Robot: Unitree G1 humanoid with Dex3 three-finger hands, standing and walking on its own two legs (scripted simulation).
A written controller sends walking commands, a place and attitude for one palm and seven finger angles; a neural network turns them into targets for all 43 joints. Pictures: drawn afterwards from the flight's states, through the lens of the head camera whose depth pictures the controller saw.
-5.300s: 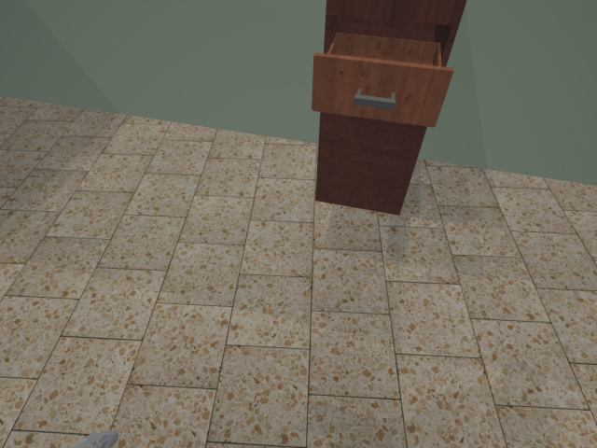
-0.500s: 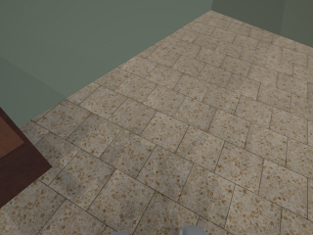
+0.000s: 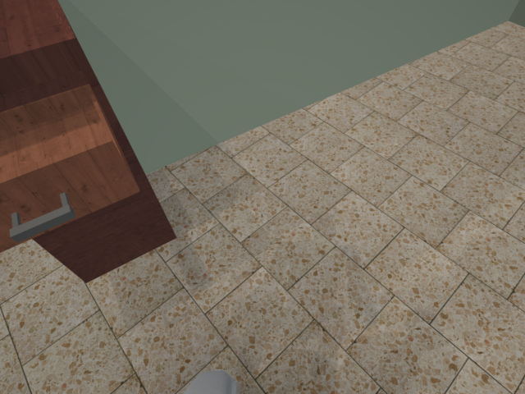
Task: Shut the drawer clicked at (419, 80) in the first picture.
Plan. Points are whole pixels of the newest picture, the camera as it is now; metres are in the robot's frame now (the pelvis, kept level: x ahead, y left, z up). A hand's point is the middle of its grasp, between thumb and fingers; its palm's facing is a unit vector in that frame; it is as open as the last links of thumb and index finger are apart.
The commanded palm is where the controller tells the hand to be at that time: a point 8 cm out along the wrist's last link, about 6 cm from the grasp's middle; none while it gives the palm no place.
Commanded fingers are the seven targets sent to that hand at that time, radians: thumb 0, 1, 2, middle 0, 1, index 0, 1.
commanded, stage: turn to face it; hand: left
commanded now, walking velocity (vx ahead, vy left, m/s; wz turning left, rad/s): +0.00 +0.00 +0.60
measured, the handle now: (42, 215) +0.41 +0.47 -0.02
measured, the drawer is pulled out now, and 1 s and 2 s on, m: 0.30 0.30 0.30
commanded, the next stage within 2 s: take the last steps up to it in 0.86 s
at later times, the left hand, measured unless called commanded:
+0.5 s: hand out of the picture +0.05 +0.27 -0.15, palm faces +0.30 -0.91 -0.30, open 7.4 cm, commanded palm none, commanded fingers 0.00 0.90 0.90 -0.20 -0.30 -0.20 -0.30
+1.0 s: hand out of the picture -0.11 +0.18 -0.17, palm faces +0.55 -0.80 -0.25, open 7.4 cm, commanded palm none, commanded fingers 0.00 0.90 0.90 -0.20 -0.30 -0.20 -0.30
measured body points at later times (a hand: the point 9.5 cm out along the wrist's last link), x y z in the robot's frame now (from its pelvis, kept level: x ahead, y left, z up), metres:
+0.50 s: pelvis -0.01 +0.02 -0.01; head +0.04 +0.03 +0.44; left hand +0.03 +0.31 -0.13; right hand +0.14 -0.20 -0.15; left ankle -0.03 +0.14 -0.74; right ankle +0.04 -0.11 -0.70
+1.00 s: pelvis -0.02 +0.00 -0.01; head +0.01 +0.02 +0.44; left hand -0.14 +0.22 -0.15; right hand +0.20 -0.17 -0.15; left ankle -0.09 +0.10 -0.73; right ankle +0.04 -0.10 -0.74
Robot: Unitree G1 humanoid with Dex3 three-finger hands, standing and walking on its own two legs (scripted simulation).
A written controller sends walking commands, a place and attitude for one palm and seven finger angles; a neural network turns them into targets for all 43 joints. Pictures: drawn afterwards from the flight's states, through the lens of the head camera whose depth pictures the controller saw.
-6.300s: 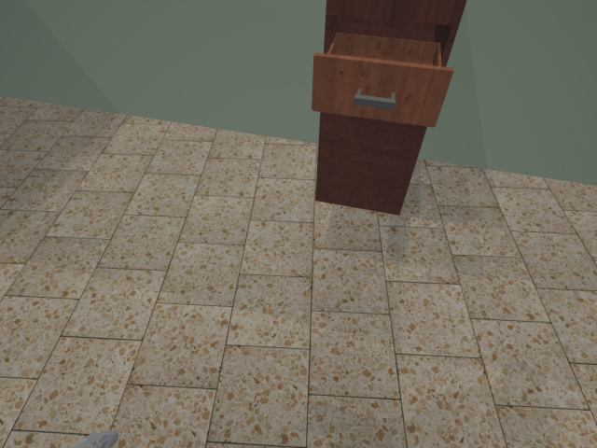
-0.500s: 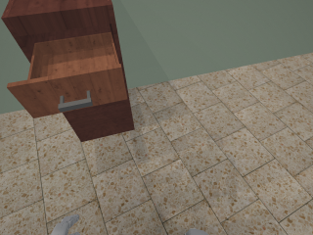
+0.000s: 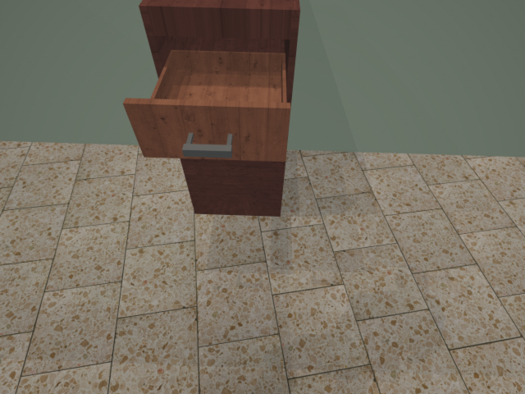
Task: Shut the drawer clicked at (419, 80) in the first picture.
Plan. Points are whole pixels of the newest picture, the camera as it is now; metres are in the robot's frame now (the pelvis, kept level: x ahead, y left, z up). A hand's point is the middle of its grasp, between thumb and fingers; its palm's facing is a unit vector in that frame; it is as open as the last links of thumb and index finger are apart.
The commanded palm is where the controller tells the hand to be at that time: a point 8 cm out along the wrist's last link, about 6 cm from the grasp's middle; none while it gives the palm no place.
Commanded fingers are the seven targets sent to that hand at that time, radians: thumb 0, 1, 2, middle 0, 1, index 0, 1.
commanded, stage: take the last steps up to it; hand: left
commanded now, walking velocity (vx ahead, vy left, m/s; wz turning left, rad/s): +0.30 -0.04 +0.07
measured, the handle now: (209, 144) +0.60 +0.18 -0.02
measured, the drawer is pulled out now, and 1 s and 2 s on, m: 0.30 0.30 0.30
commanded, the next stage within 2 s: come to a stop and stand still in 1.00 s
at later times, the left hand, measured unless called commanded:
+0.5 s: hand out of the picture +0.14 +0.16 -0.17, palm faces +0.00 -0.98 -0.22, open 7.4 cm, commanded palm none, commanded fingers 0.00 0.90 0.90 -0.20 -0.30 -0.20 -0.30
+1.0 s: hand (207, 392) +0.15 +0.11 -0.18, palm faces +0.16 -0.98 -0.11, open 7.3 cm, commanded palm none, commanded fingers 0.00 0.90 0.90 -0.20 -0.30 -0.20 -0.30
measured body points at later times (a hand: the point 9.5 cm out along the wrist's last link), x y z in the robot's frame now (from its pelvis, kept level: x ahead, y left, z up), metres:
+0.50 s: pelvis +0.08 -0.03 -0.01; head +0.10 -0.04 +0.44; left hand +0.14 +0.22 -0.15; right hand +0.01 -0.25 -0.17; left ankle -0.01 +0.12 -0.74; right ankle +0.14 -0.13 -0.74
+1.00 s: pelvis +0.24 -0.02 +0.00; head +0.25 +0.00 +0.44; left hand +0.14 +0.17 -0.17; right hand +0.37 -0.23 -0.14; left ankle +0.32 +0.08 -0.73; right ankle +0.15 -0.13 -0.74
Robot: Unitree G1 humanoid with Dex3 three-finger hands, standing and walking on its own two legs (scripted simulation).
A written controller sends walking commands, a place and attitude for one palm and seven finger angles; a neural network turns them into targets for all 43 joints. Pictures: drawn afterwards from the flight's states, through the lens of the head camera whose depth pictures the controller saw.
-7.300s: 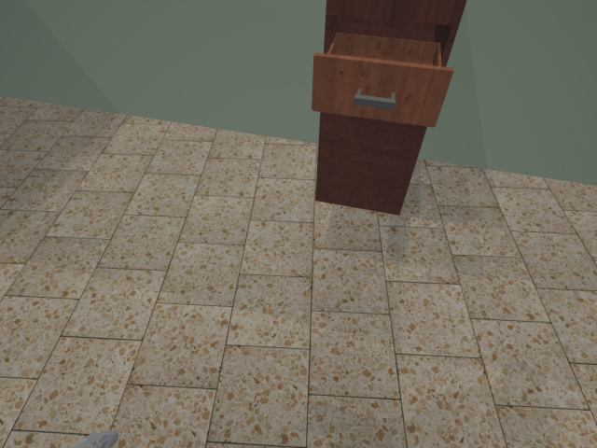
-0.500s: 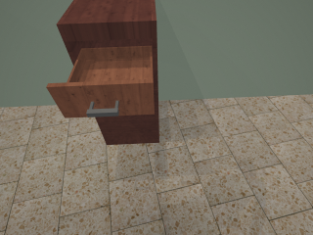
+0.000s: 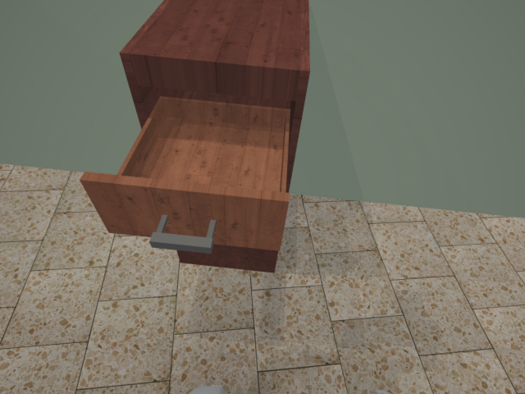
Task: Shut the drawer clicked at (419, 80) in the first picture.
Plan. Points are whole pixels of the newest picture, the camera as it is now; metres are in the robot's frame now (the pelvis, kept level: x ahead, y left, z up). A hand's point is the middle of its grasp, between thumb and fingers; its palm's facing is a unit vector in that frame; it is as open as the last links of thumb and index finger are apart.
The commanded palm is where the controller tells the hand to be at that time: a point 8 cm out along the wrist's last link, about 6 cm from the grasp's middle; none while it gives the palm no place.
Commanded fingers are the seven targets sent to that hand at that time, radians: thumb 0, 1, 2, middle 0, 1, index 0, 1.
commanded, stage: come to a stop and stand still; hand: left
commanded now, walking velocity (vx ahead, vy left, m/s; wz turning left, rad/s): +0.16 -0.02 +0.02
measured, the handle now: (185, 233) +0.37 +0.19 -0.01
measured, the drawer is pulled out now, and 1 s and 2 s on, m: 0.30 0.30 0.30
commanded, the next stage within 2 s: look again from close up in 1.14 s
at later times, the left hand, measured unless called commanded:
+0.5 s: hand out of the picture +0.13 +0.17 -0.16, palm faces +0.01 -0.96 -0.26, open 7.3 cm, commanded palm none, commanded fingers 0.00 0.90 0.90 -0.20 -0.30 -0.20 -0.30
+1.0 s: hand out of the picture -0.01 +0.18 -0.17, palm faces +0.09 -0.97 -0.22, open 7.4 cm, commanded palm none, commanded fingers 0.00 0.90 0.90 -0.20 -0.30 -0.20 -0.30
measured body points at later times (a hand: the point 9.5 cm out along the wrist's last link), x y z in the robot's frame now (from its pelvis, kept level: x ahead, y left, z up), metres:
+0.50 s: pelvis +0.05 -0.02 +0.00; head +0.08 -0.04 +0.45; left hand +0.12 +0.22 -0.14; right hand +0.07 -0.25 -0.16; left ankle +0.09 +0.10 -0.73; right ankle +0.05 -0.13 -0.73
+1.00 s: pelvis +0.00 -0.01 +0.01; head +0.00 -0.01 +0.46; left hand -0.01 +0.23 -0.15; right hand +0.04 -0.26 -0.14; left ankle -0.03 +0.12 -0.73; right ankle +0.05 -0.13 -0.73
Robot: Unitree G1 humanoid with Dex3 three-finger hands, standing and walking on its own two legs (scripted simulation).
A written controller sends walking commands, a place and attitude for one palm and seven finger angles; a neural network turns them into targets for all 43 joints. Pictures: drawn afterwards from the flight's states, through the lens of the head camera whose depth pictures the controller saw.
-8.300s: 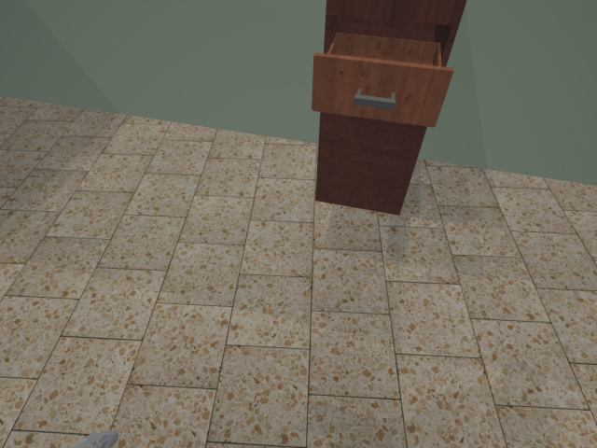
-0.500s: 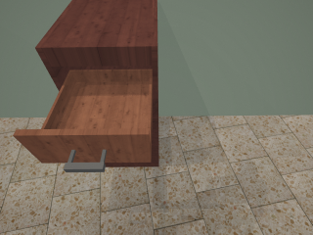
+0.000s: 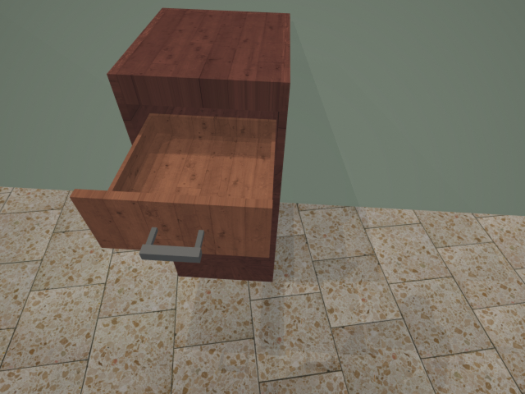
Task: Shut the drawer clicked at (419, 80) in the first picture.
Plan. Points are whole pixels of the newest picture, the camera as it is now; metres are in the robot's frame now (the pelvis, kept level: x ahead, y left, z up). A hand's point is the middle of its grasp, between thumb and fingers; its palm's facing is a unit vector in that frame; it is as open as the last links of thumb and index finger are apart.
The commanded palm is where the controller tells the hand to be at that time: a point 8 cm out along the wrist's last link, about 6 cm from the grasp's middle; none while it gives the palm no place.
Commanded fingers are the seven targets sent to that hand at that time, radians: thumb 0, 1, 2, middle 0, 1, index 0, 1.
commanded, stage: come to a stop and stand still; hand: left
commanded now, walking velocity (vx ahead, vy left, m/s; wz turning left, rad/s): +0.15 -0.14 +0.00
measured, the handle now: (174, 243) +0.37 +0.20 -0.02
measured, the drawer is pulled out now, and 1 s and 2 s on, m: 0.30 0.30 0.30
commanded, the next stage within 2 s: look again from close up in 0.14 s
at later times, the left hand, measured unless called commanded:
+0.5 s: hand out of the picture +0.05 +0.16 -0.17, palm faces +0.00 -0.97 -0.25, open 7.3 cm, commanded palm none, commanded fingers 0.00 0.90 0.90 -0.20 -0.30 -0.20 -0.30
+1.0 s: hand (175, 356) +0.18 +0.16 -0.05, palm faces +0.24 -0.96 -0.13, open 7.2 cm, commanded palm +0.12 +0.21 -0.05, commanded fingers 0.00 0.90 0.90 -0.38 -0.50 -0.38 -0.50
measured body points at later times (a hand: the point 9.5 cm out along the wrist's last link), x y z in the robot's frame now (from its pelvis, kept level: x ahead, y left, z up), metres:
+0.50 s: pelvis +0.03 -0.02 -0.01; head +0.04 -0.04 +0.44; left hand +0.05 +0.21 -0.15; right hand +0.02 -0.21 -0.18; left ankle -0.02 +0.12 -0.74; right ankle +0.03 -0.12 -0.74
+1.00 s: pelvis +0.01 -0.03 -0.01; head +0.03 -0.05 +0.44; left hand +0.17 +0.21 -0.04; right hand +0.10 -0.28 -0.14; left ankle -0.03 +0.12 -0.74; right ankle +0.03 -0.12 -0.74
